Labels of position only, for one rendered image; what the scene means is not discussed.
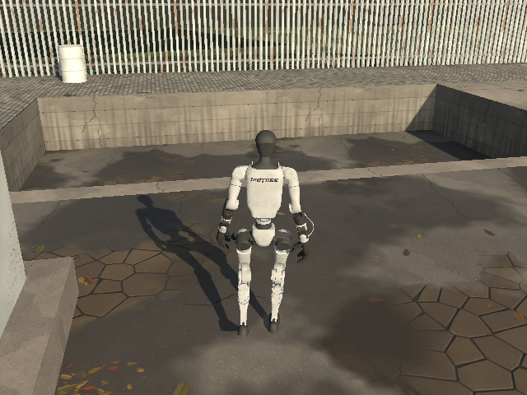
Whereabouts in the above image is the right robot upper arm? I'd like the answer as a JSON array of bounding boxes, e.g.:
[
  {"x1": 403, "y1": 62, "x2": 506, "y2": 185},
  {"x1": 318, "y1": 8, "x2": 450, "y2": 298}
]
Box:
[{"x1": 282, "y1": 166, "x2": 301, "y2": 214}]

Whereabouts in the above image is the robot head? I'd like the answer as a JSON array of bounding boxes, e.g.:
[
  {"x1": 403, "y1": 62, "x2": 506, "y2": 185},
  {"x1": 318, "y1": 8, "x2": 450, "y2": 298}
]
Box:
[{"x1": 251, "y1": 130, "x2": 279, "y2": 170}]

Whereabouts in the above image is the right robot hand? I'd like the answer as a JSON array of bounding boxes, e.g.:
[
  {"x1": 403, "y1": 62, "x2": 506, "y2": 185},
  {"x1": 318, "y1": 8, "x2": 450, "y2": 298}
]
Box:
[{"x1": 291, "y1": 240, "x2": 310, "y2": 263}]

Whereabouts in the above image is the left robot upper arm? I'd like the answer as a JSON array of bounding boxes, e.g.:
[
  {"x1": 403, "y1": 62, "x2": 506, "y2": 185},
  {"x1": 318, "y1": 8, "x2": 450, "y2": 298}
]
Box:
[{"x1": 226, "y1": 165, "x2": 248, "y2": 211}]

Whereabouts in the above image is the left robot hand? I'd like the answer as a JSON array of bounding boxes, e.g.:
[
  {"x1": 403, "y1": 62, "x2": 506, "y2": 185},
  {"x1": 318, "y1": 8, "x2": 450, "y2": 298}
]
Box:
[{"x1": 217, "y1": 230, "x2": 236, "y2": 249}]

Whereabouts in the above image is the robot right foot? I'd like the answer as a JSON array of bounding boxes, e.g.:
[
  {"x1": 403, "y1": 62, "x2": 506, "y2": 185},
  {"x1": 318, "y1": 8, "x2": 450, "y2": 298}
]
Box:
[{"x1": 268, "y1": 313, "x2": 280, "y2": 333}]

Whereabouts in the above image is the robot left forearm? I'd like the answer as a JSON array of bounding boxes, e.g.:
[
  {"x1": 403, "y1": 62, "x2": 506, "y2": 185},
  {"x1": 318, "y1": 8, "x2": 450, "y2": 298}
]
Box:
[{"x1": 218, "y1": 198, "x2": 234, "y2": 233}]

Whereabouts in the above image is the robot right forearm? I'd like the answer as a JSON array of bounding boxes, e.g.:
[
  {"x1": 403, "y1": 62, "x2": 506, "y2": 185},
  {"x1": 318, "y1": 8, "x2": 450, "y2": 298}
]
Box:
[{"x1": 293, "y1": 201, "x2": 309, "y2": 243}]

